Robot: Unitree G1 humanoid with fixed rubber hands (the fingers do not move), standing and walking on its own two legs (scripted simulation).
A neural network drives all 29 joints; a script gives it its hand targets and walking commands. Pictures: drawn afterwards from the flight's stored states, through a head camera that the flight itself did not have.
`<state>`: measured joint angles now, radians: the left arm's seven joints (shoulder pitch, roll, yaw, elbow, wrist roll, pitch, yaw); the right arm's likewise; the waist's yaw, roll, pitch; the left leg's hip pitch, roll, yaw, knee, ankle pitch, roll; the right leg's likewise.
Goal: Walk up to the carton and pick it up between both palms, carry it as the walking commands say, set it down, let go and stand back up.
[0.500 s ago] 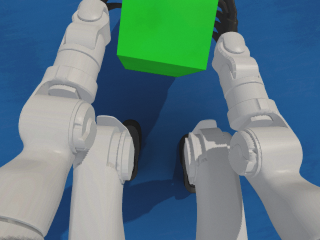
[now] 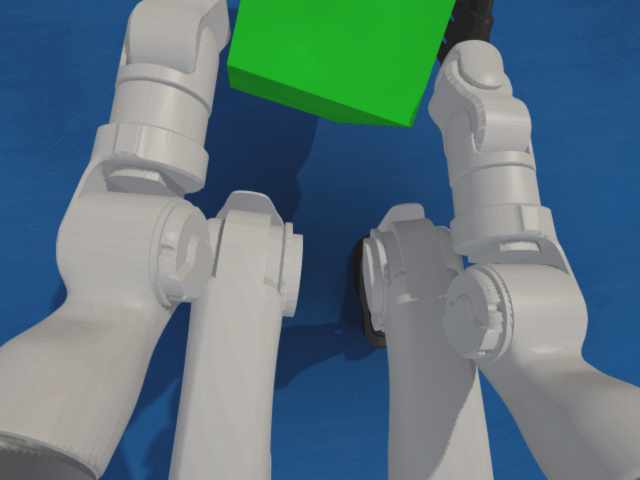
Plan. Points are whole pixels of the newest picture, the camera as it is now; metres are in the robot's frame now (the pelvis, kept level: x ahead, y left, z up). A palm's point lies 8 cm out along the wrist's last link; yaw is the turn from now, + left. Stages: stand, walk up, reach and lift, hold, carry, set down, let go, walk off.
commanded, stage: reach and lift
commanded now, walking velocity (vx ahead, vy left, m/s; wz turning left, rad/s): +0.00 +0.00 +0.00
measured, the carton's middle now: (327, 1) +0.55 +0.05 -0.21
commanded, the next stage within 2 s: none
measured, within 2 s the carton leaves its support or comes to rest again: neither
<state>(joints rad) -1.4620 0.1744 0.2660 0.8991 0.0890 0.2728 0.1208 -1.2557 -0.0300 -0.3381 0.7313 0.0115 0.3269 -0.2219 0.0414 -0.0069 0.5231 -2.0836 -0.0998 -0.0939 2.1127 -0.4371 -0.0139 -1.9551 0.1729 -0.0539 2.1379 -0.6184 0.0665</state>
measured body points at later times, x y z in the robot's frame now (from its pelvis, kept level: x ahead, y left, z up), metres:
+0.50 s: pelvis +0.00 +0.00 +0.04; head +0.34 +0.05 +0.32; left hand +0.55 +0.16 -0.08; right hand +0.51 -0.09 -0.10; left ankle +0.16 +0.11 -0.36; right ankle +0.13 -0.12 -0.36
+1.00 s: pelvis -0.02 +0.00 +0.08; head +0.30 +0.05 +0.39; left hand +0.53 +0.16 +0.00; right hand +0.49 -0.09 -0.03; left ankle +0.16 +0.11 -0.36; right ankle +0.13 -0.12 -0.36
